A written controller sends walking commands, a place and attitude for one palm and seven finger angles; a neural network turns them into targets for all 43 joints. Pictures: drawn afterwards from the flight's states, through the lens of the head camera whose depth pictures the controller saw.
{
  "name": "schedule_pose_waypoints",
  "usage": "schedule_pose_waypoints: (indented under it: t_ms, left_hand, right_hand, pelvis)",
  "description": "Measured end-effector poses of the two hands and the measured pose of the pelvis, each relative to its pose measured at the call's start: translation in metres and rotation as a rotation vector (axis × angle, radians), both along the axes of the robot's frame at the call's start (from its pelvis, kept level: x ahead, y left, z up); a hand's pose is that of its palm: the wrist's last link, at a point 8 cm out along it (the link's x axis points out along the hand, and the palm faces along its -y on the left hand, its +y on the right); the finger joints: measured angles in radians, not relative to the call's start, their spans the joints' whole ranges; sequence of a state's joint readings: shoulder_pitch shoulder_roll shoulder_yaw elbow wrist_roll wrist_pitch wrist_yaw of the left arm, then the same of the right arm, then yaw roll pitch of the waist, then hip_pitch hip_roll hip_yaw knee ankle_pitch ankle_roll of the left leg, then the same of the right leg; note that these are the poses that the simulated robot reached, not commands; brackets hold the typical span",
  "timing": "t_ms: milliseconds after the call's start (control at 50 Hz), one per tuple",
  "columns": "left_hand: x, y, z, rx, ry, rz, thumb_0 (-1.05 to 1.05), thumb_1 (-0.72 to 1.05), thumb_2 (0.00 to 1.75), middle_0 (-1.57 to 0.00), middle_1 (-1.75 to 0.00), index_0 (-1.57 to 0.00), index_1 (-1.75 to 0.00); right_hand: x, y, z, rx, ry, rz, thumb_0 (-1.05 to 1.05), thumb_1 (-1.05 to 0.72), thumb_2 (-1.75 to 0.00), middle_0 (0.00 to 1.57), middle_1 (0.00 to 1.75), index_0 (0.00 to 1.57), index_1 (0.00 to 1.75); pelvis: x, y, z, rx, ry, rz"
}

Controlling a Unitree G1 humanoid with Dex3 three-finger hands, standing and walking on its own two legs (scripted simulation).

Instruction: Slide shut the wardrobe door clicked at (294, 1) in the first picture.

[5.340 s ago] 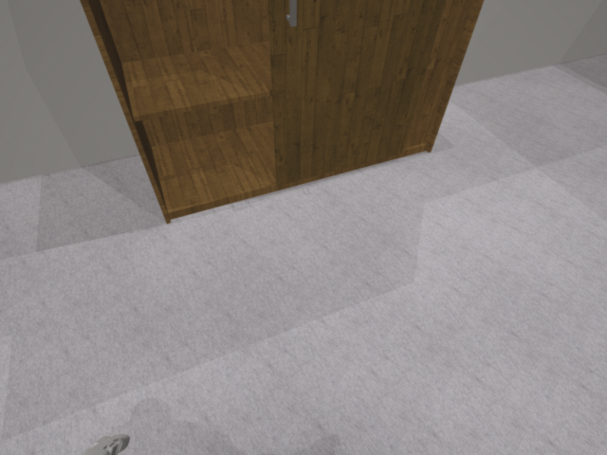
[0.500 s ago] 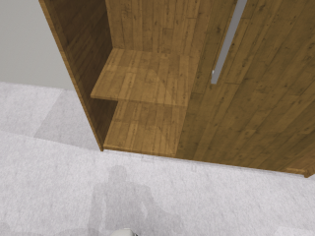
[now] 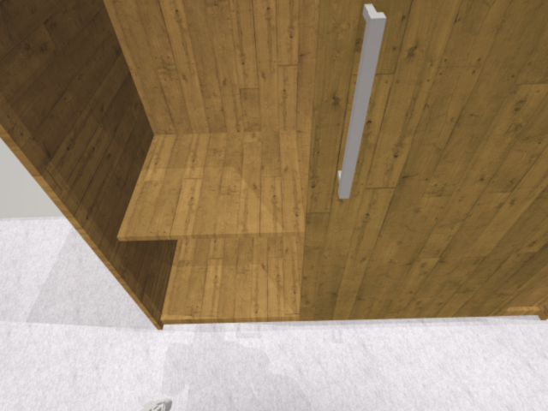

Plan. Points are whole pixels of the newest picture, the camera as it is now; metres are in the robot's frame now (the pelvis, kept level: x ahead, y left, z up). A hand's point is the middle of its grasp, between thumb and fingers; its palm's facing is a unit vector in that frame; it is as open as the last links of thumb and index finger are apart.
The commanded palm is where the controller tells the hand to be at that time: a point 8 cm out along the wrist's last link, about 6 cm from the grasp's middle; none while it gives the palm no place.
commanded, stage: come to a stop and stand still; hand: right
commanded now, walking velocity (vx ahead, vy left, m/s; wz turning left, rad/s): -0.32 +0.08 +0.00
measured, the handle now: (354, 118) +0.50 -0.12 +0.17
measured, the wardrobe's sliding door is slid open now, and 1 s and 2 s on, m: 0.51 0.51 0.51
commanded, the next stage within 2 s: look again from close up in 1.74 s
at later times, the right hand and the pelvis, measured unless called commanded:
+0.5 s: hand out of the picture +0.03 -0.13 -0.15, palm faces -0.01 +0.97 -0.26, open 7.4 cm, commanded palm none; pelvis -0.03 +0.06 +0.01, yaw +1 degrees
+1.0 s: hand out of the picture -0.05 -0.09 -0.16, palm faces +0.01 +0.98 -0.19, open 7.3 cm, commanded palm none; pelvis -0.05 +0.08 +0.01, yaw +0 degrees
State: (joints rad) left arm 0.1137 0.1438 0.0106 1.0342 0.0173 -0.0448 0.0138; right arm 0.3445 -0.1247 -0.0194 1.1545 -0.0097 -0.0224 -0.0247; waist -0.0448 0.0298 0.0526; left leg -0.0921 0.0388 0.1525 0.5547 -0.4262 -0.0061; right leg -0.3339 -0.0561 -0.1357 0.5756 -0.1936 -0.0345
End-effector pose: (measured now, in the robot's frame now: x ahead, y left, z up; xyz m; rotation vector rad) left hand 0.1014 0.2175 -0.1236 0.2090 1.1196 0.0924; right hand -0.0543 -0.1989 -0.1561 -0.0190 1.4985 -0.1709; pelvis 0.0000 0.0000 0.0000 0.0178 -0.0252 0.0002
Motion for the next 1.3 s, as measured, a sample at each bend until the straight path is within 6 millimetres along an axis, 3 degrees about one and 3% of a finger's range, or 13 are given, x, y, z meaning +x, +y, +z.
schedule_pose_waypoints:
  t_ms: [120,240,320,400,500,640,740,940,1040,1160,1300]
  left_hand:
    - [0.000,-0.013,-0.002,-0.020,0.051,0.049,0.00,0.91,0.90,-0.20,-0.30,-0.20,-0.30]
    - [-0.019,0.018,-0.005,-0.008,0.072,0.095,-0.02,0.93,0.90,-0.21,-0.30,-0.20,-0.30]
    - [-0.042,0.046,-0.015,-0.013,0.101,0.110,-0.01,0.92,0.90,-0.21,-0.30,-0.20,-0.30]
    - [-0.068,0.073,-0.028,-0.036,0.129,0.143,0.00,0.91,0.90,-0.21,-0.30,-0.20,-0.30]
    - [-0.104,0.086,-0.022,-0.037,0.188,0.172,0.00,0.91,0.90,-0.20,-0.30,-0.19,-0.30]
    - [-0.153,0.081,-0.016,-0.017,0.296,0.163,0.00,0.91,0.90,-0.20,-0.30,-0.19,-0.30]
    - [-0.172,0.070,-0.011,-0.045,0.340,0.146,0.01,0.91,0.90,-0.20,-0.30,-0.19,-0.30]
    - [-0.176,0.063,-0.015,-0.079,0.330,0.141,0.00,0.91,0.90,-0.20,-0.30,-0.20,-0.30]
    - [-0.166,0.069,-0.016,-0.061,0.286,0.118,0.00,0.91,0.90,-0.21,-0.30,-0.20,-0.30]
    - [-0.147,0.074,-0.015,-0.006,0.214,0.118,0.00,0.91,0.90,-0.20,-0.30,-0.20,-0.30]
    - [-0.128,0.056,-0.008,0.000,0.156,0.098,0.00,0.91,0.90,-0.20,-0.30,-0.19,-0.30]
  right_hand:
    - [0.030,-0.014,0.009,-0.036,0.006,0.037,0.00,-0.91,-0.90,0.20,0.30,0.20,0.30]
    - [0.064,-0.028,0.019,-0.118,-0.080,0.082,0.00,-0.91,-0.90,0.20,0.30,0.20,0.30]
    - [0.080,-0.023,0.028,-0.171,-0.165,0.104,0.00,-0.91,-0.90,0.20,0.30,0.19,0.30]
    - [0.080,-0.005,0.032,-0.199,-0.205,0.135,0.00,-0.91,-0.90,0.20,0.30,0.19,0.30]
    - [0.079,0.024,0.038,-0.156,-0.211,0.152,0.00,-0.91,-0.90,0.20,0.30,0.20,0.30]
    - [0.081,0.044,0.027,-0.099,-0.238,0.120,0.00,-0.93,-0.90,0.20,0.30,0.20,0.30]
    - [0.067,0.046,0.029,-0.097,-0.219,0.105,-0.01,-0.94,-0.90,0.20,0.30,0.20,0.30]
    - [0.009,0.054,0.029,-0.088,-0.081,0.082,0.00,-0.92,-0.90,0.20,0.30,0.20,0.30]
    - [-0.009,0.057,0.025,-0.075,-0.066,0.099,0.00,-0.91,-0.90,0.20,0.30,0.20,0.30]
    - [-0.007,0.047,0.017,-0.071,-0.095,0.073,0.00,-0.91,-0.90,0.20,0.30,0.20,0.30]
    - [0.013,0.030,0.015,-0.070,-0.165,0.077,0.01,-0.92,-0.90,0.20,0.30,0.20,0.30]
  pelvis:
    - [0.003,-0.002,0.007,-0.017,0.010,0.020]
    - [-0.010,0.012,0.007,-0.017,0.021,0.031]
    - [-0.018,0.030,0.003,-0.024,0.018,0.025]
    - [-0.024,0.049,-0.003,-0.033,0.006,0.020]
    - [-0.027,0.061,0.007,-0.032,0.007,0.024]
    - [-0.033,0.070,0.008,-0.013,0.007,0.006]
    - [-0.039,0.076,0.014,-0.022,0.002,0.007]
    - [-0.043,0.079,0.016,-0.022,-0.001,0.010]
    - [-0.047,0.076,0.010,-0.013,0.015,-0.006]
    - [-0.043,0.063,0.005,-0.002,0.015,-0.017]
    - [-0.042,0.048,0.006,-0.006,-0.004,-0.009]
